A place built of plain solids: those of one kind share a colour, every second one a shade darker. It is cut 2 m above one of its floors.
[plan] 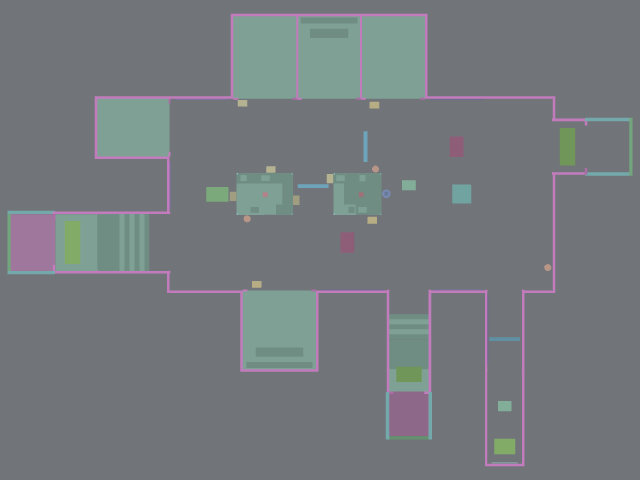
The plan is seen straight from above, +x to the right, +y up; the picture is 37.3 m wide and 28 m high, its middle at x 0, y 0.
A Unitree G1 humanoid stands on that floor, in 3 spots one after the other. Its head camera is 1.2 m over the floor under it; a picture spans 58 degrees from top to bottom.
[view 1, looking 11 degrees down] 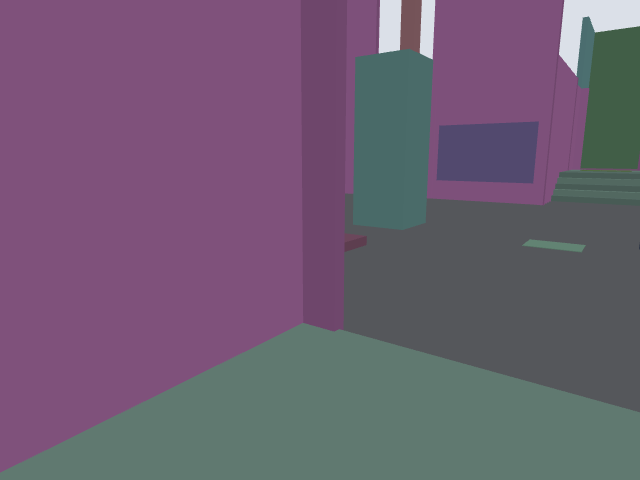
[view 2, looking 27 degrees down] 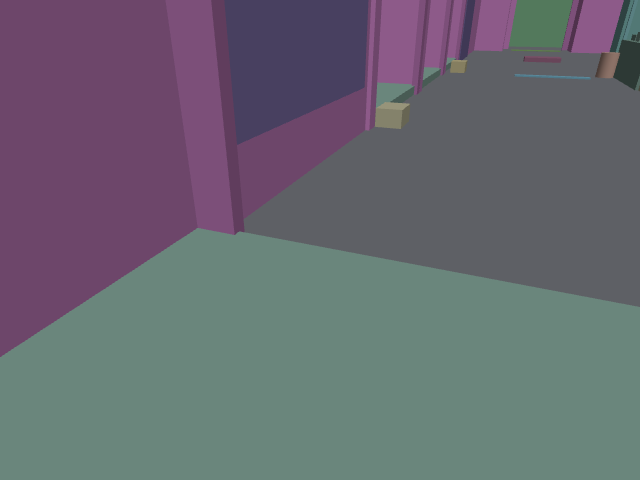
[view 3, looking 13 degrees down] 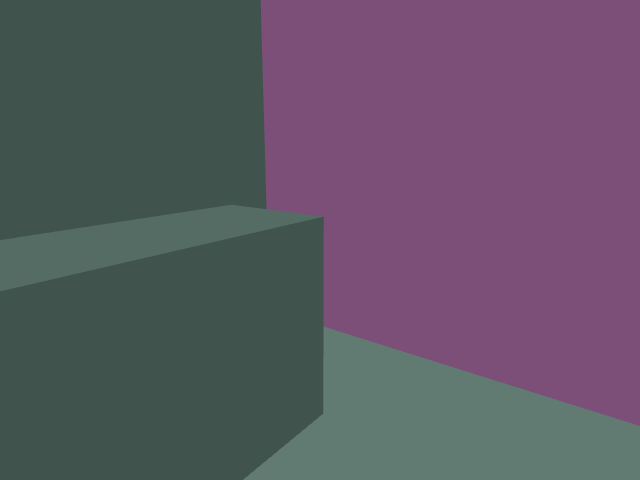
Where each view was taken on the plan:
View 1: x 4.26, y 10.64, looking -54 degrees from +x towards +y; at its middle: wall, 2.96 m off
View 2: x -10.89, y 6.55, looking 22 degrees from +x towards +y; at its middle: ground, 3.02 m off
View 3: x -2.37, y -5.24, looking -143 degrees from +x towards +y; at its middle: piece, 1.75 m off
